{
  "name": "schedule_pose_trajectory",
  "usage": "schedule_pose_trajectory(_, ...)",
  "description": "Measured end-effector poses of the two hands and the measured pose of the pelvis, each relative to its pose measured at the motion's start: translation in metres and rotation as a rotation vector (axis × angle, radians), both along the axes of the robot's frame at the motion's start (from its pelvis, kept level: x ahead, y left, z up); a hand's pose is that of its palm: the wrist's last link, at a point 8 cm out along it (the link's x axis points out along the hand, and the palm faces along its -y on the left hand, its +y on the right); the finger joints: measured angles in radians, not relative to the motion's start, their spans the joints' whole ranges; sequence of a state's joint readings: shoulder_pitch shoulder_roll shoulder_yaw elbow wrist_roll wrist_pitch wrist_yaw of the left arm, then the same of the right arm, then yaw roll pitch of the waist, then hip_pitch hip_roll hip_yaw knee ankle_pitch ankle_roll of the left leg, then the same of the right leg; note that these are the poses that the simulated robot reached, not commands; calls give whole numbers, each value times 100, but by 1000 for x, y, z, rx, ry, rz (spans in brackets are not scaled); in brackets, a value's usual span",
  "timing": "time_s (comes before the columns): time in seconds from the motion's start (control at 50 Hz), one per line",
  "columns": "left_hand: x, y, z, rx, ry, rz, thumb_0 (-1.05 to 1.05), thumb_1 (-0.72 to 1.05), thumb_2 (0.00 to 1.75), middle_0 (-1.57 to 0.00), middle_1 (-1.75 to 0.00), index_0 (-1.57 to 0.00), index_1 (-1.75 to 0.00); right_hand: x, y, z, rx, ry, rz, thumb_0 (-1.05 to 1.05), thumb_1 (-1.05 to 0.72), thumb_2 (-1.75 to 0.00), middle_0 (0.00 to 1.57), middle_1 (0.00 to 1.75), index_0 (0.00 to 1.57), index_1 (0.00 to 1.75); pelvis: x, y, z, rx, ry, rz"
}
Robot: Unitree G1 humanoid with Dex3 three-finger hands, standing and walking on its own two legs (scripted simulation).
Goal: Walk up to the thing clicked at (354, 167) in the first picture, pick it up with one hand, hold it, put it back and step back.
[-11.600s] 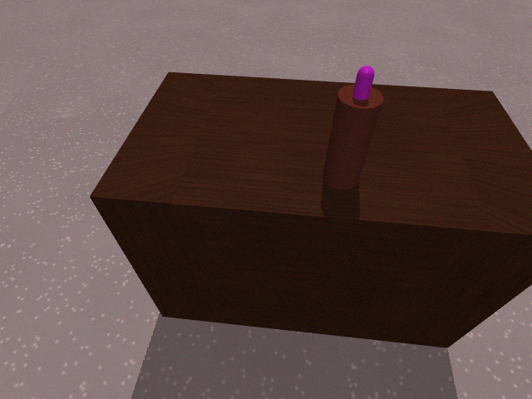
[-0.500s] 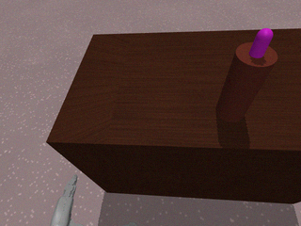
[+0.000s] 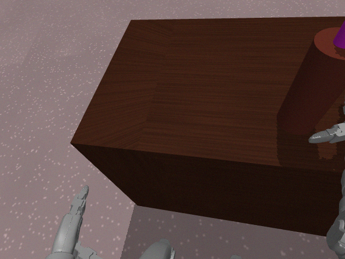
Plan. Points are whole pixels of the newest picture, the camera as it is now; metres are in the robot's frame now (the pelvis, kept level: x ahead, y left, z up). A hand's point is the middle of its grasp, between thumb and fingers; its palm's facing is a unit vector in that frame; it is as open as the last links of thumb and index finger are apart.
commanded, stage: close in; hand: right
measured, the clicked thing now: (320, 79) +0.50 -0.20 +0.13
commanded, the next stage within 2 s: rest palm in 0.22 s
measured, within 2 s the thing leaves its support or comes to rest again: leaves its support in 1.98 s
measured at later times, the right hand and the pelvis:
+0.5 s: hand (310, 110) +0.48 -0.21 +0.06, palm faces +0.17 +0.98 +0.02, open 17.5 cm; pelvis -0.01 +0.01 -0.01, yaw +0 degrees
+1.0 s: hand (311, 103) +0.49 -0.21 +0.07, palm faces +0.19 +0.98 +0.01, open 14.7 cm; pelvis +0.00 +0.00 +0.00, yaw +0 degrees
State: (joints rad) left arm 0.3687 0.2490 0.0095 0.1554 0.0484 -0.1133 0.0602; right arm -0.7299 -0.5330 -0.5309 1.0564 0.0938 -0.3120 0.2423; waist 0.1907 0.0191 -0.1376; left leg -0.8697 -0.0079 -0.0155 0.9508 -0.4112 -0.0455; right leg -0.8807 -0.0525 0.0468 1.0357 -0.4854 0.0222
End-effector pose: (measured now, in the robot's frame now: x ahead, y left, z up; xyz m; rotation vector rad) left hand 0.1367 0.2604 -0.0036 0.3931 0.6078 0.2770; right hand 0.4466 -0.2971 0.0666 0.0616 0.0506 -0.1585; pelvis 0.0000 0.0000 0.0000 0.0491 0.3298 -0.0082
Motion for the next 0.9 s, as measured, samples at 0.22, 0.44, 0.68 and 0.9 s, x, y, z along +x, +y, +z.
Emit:
schedule_pose_trajectory(0.22,-3,-3,-15,-69,16,-28,-1,-52,4,-6,-6,-7,-6,-8,10,-4,-51,6,-24,-2,59,-3,4,5,4,4,-6,3,-7,-7,-1,-5)
schedule_pose_trajectory(0.44,-8,8,-5,-38,16,-15,-1,-55,7,-6,-5,-5,-6,-1,36,-3,-24,0,-20,-2,55,-3,5,4,5,4,-6,7,-7,-10,-4,-8)
schedule_pose_trajectory(0.68,-5,-5,-11,-90,5,-33,-1,-56,7,-6,-5,-5,-6,7,40,0,-47,0,-42,-2,58,-1,20,7,20,6,-8,7,-8,-12,0,-4)
schedule_pose_trajectory(0.9,-13,5,-10,-46,43,-10,-1,-55,7,-6,-5,-5,-6,19,40,0,-57,-12,-28,-1,55,-8,44,25,44,24,-8,4,-10,-8,18,3)
